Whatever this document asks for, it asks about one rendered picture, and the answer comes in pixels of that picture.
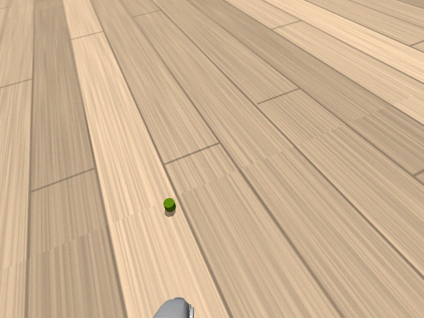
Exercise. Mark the tin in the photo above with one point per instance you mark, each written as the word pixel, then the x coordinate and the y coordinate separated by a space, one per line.
pixel 169 204

